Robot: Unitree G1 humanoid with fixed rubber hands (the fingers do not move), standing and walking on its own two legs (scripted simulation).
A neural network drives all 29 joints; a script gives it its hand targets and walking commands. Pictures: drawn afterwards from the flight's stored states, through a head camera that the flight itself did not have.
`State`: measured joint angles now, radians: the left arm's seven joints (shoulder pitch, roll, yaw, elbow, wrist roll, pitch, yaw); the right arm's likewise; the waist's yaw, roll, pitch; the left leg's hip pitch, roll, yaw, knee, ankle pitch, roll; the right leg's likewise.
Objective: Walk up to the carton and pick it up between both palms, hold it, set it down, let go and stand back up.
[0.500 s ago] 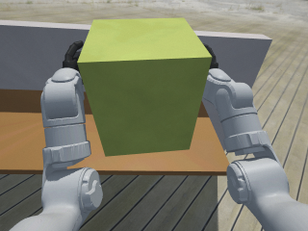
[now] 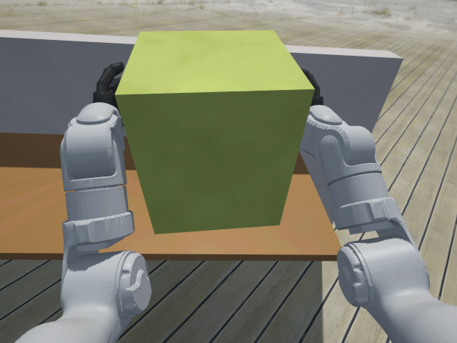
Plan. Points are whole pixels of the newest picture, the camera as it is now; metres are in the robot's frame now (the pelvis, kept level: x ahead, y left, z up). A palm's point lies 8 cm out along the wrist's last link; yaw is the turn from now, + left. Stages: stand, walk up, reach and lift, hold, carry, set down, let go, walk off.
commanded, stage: hold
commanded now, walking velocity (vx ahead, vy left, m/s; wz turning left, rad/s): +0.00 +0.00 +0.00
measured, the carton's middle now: (213, 133) +0.38 +0.00 +0.25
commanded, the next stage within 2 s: none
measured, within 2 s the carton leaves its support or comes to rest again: neither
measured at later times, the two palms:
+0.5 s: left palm (105, 111) +0.37 +0.16 +0.30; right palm (306, 111) +0.37 -0.15 +0.29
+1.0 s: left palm (104, 110) +0.37 +0.16 +0.30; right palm (306, 108) +0.37 -0.15 +0.30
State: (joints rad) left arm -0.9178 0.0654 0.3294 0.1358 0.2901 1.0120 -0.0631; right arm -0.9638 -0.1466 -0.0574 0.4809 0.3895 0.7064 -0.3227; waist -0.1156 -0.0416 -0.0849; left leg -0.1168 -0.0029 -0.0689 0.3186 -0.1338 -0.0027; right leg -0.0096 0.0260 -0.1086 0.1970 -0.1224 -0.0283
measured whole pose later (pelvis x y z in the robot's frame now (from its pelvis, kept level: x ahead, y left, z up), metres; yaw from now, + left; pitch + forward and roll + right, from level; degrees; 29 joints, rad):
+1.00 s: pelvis +0.00 +0.00 +0.00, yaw +1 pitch -3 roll -1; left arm -0.94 0.08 0.34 0.17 0.28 1.01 -0.07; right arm -1.01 -0.16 -0.05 0.53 0.40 0.72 -0.33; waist -0.11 -0.04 -0.10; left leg -0.13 0.00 -0.08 0.32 -0.13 -0.01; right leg -0.01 0.03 -0.11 0.20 -0.12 -0.03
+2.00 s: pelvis +0.00 +0.00 +0.00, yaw +0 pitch -4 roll -1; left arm -0.96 0.08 0.35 0.19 0.28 1.01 -0.06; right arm -1.03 -0.16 -0.05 0.56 0.41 0.72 -0.33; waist -0.10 -0.03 -0.10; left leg -0.13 0.00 -0.08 0.32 -0.13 -0.01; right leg -0.02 0.03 -0.10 0.21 -0.13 -0.04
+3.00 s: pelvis +0.00 -0.01 +0.00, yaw +1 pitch -3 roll -1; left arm -0.98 0.09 0.35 0.24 0.27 0.99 -0.06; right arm -1.05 -0.16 -0.05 0.59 0.40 0.72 -0.34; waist -0.09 -0.04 -0.11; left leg -0.14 0.00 -0.08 0.33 -0.13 -0.01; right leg -0.03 0.04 -0.10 0.21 -0.13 -0.04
